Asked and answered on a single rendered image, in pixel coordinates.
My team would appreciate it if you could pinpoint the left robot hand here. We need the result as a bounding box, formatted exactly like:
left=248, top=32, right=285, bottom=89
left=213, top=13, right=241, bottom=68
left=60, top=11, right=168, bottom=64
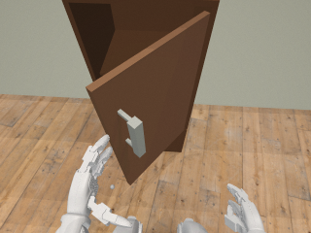
left=66, top=134, right=132, bottom=228

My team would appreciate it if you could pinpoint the cupboard door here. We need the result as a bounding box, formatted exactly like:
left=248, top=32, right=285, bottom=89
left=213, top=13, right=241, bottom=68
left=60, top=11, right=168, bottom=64
left=86, top=11, right=211, bottom=185

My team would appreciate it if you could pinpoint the right robot hand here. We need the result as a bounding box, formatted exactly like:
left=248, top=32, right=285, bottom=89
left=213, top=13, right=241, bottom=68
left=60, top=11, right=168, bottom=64
left=225, top=183, right=264, bottom=233

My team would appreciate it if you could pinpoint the right robot thigh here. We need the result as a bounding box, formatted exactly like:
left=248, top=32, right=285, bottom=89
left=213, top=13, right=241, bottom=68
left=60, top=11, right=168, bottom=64
left=177, top=220, right=208, bottom=233

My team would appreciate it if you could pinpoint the robot thigh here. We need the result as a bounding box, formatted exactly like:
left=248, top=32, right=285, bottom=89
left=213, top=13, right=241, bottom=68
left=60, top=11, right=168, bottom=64
left=113, top=218, right=143, bottom=233
left=177, top=220, right=208, bottom=233

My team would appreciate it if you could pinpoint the robot left forearm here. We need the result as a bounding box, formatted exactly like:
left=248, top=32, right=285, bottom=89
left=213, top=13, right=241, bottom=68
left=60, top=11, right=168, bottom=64
left=55, top=213, right=91, bottom=233

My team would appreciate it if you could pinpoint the handle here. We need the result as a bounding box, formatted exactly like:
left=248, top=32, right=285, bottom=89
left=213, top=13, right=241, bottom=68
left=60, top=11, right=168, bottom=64
left=118, top=109, right=146, bottom=157

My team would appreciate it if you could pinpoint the left robot thigh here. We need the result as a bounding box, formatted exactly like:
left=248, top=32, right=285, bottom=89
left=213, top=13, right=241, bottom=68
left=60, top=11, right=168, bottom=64
left=113, top=218, right=143, bottom=233

